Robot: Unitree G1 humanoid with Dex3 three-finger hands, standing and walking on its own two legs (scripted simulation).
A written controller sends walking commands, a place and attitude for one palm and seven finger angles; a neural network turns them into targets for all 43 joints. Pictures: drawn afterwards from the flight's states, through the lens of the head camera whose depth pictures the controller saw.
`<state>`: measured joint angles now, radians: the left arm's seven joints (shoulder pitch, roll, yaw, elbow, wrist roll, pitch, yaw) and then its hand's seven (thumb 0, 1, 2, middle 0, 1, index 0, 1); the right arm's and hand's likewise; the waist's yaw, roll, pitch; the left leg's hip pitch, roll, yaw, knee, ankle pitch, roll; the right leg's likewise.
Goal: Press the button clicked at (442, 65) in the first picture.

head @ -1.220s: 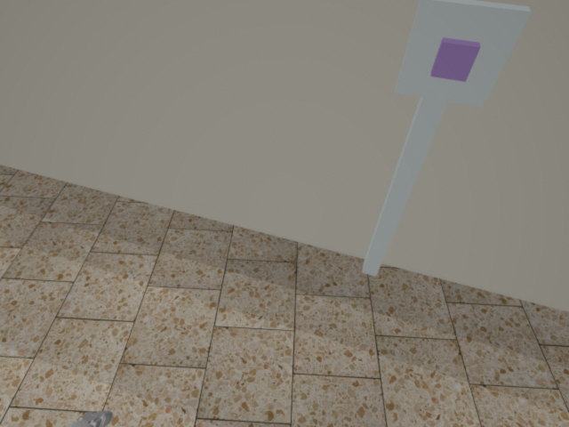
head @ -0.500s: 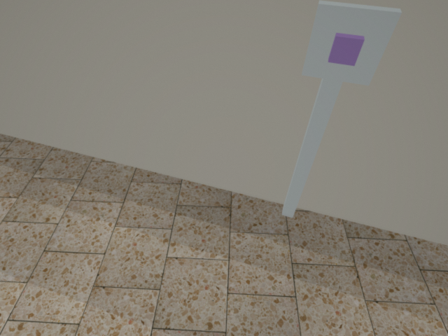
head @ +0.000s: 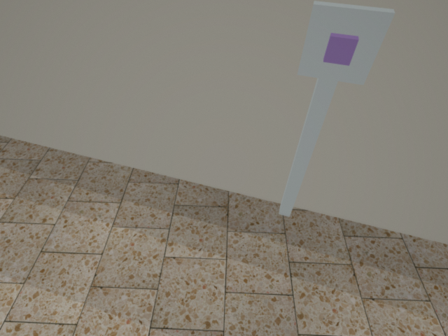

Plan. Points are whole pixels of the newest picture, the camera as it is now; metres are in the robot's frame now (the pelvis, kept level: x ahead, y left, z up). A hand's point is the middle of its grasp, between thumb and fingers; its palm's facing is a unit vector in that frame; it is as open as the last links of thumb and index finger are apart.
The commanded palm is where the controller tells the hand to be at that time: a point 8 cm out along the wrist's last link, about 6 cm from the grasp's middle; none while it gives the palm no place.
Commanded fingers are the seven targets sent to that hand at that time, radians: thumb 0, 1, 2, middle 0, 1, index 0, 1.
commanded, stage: look at it before walking up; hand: left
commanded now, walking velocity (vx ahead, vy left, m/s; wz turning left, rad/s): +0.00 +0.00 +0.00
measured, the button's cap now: (340, 48) +0.82 -0.28 +0.15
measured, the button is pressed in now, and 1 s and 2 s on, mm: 0 0 0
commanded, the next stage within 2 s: turn to face it in 0.22 s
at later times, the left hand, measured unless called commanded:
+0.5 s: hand out of the picture +0.08 +0.25 -0.16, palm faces -0.04 -0.94 -0.34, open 7.4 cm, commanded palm none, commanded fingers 0.00 0.90 0.90 -0.20 -0.30 -0.20 -0.30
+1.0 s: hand out of the picture +0.07 +0.20 -0.19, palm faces -0.14 -0.97 -0.20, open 7.4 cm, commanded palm none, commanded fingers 0.00 0.90 0.90 -0.20 -0.30 -0.20 -0.30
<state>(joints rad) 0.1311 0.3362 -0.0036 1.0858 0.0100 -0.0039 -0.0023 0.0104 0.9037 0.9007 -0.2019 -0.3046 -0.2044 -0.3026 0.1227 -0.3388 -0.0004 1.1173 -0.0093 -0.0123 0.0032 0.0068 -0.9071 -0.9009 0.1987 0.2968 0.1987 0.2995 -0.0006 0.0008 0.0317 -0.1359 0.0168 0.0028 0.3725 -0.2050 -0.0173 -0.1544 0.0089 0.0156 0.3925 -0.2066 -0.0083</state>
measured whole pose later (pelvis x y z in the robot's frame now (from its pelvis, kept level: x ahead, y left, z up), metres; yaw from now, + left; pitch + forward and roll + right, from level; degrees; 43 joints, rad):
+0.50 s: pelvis +0.00 +0.00 +0.00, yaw -2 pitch -1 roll +0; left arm 0.14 0.34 0.00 1.08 0.01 0.01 0.00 0.01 0.90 0.90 -0.20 -0.30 -0.20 -0.30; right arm 0.10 -0.33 -0.01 1.10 -0.01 -0.01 -0.01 0.01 -0.91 -0.90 0.20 0.30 0.20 0.30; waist 0.01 0.00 0.05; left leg -0.14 0.02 0.03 0.39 -0.22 -0.01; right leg -0.17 0.02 0.04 0.40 -0.21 0.00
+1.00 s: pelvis -0.01 +0.02 -0.02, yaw -9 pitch +0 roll +0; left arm 0.21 0.20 0.04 0.97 0.02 0.06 0.01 0.01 0.90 0.90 -0.20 -0.30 -0.20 -0.30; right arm 0.25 -0.19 -0.04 1.03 -0.01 0.01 -0.02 0.01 -0.91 -0.90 0.20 0.30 0.20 0.30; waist -0.02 -0.03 0.06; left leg -0.27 0.05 0.15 0.58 -0.31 0.02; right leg -0.40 0.04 0.09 0.77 -0.37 0.01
